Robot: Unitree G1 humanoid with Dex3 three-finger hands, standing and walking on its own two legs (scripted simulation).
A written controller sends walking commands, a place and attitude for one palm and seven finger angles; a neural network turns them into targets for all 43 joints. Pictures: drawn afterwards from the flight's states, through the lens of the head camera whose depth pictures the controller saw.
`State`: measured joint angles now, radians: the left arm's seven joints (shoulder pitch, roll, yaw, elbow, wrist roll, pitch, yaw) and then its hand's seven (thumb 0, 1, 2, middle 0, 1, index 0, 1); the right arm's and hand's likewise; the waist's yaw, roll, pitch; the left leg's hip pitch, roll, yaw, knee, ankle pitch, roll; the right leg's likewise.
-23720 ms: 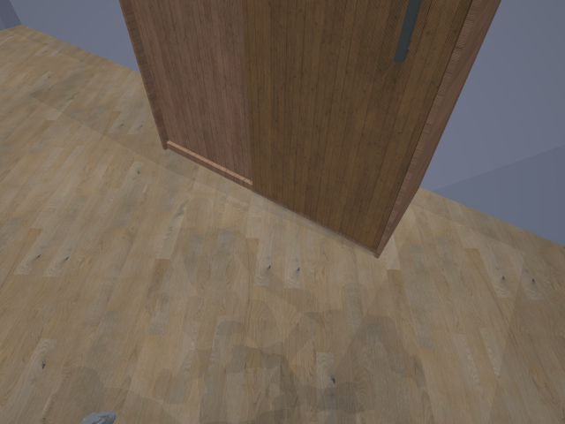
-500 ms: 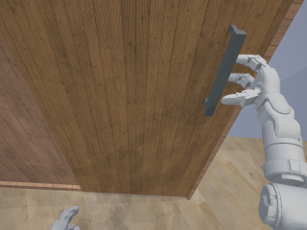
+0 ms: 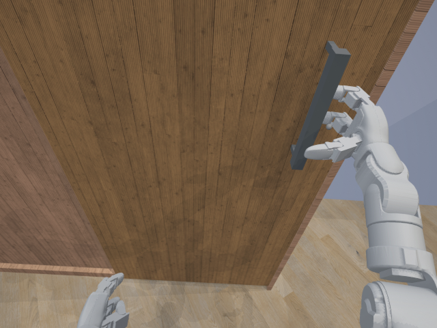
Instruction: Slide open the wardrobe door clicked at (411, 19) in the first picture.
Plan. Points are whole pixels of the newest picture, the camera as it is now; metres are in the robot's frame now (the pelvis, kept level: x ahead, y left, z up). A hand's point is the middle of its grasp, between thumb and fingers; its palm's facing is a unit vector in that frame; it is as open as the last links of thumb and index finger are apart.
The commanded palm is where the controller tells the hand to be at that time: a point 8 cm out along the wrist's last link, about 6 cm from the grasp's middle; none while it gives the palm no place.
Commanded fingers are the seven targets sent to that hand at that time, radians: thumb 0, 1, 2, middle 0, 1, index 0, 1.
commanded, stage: slide the fingers in behind the handle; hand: right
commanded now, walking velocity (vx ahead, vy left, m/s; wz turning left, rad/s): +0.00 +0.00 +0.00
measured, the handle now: (311, 112) +0.46 -0.13 +0.21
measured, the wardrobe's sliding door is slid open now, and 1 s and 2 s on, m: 0.00 0.00 0.00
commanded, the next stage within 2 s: grip the handle and tug to test in 1.18 s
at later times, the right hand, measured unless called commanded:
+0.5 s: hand (312, 126) +0.39 -0.12 +0.22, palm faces +0.00 +1.00 +0.00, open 14.1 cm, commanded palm +0.37 -0.17 +0.22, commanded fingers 0.00 0.50 -0.30 0.30 1.20 0.30 1.20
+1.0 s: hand (310, 127) +0.39 -0.11 +0.22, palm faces +0.03 +1.00 -0.02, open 14.5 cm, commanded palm +0.36 -0.15 +0.22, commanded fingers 0.00 0.50 -0.30 0.30 1.20 0.30 1.20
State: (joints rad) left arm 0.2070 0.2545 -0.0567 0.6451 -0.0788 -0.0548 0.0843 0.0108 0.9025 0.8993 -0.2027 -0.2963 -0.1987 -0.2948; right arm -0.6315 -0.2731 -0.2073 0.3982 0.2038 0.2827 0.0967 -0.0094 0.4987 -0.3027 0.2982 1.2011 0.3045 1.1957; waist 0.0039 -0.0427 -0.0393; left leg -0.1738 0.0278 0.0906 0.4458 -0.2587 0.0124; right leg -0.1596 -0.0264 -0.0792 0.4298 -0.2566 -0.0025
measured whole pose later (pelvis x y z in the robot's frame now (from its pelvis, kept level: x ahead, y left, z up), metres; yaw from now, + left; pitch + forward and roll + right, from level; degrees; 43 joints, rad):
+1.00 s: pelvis +0.00 +0.00 +0.00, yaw +0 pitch -2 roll +0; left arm 0.20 0.25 -0.05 0.65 -0.07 -0.01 0.07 0.01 0.90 0.90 -0.20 -0.30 -0.20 -0.29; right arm -0.59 -0.18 -0.13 0.26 0.18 0.34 -0.02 -0.01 0.50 -0.30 0.26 1.19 0.19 1.16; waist -0.01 -0.05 -0.04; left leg -0.15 0.03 0.10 0.45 -0.27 0.02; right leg -0.14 -0.03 -0.07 0.43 -0.26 0.00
